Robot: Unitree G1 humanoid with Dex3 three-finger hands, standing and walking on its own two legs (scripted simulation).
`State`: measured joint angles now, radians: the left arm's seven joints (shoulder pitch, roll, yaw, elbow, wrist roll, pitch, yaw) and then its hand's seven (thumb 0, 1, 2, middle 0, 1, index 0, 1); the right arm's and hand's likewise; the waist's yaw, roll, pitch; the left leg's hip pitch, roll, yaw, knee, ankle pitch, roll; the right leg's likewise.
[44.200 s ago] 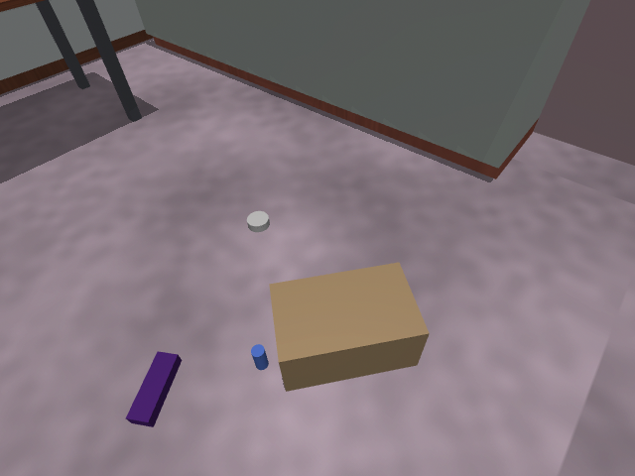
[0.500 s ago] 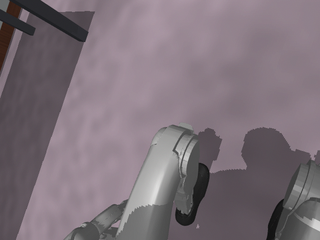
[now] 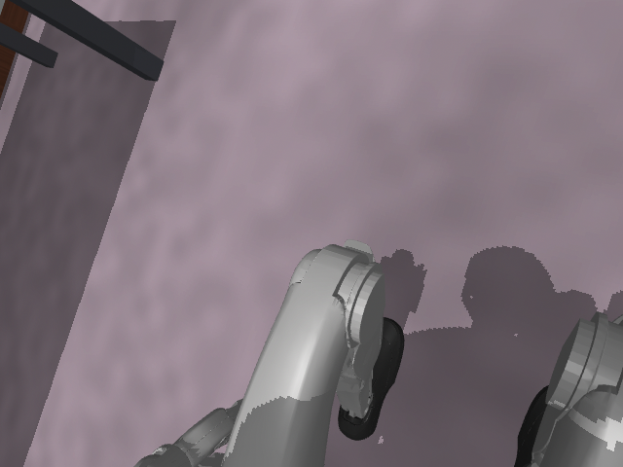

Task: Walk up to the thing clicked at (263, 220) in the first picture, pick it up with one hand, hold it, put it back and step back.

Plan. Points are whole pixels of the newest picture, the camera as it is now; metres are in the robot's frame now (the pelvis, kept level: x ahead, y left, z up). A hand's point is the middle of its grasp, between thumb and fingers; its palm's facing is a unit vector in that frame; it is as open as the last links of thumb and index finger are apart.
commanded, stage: settle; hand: right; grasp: from above
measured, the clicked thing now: out of the picture +0.41 -0.36 -0.27
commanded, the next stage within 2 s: lift in 0.62 s
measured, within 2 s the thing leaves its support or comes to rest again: neither
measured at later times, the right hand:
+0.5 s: hand out of the picture +0.39 -0.35 -0.16, palm faces -0.43 +0.15 -0.89, open 11.4 cm
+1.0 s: hand out of the picture +0.38 -0.36 -0.10, palm faces -0.44 +0.15 -0.89, open 11.3 cm
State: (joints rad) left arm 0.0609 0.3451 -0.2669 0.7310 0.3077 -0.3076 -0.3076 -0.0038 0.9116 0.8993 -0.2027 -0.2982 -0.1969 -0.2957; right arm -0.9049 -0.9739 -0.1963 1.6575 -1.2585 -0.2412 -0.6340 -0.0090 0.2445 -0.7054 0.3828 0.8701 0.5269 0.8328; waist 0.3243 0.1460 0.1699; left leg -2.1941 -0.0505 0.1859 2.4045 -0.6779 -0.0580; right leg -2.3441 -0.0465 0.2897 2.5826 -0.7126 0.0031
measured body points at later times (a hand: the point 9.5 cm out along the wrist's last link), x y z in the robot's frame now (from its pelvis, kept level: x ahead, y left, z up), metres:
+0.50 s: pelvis +0.00 +0.01 +0.02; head +0.21 -0.10 +0.40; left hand +0.12 +0.26 -0.08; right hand +0.41 -0.36 -0.11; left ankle +0.11 +0.12 -0.26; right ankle +0.06 -0.13 -0.26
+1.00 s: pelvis -0.01 +0.01 +0.05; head +0.20 -0.08 +0.44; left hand +0.09 +0.27 -0.06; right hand +0.40 -0.36 -0.05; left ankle +0.11 +0.12 -0.26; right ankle +0.06 -0.13 -0.26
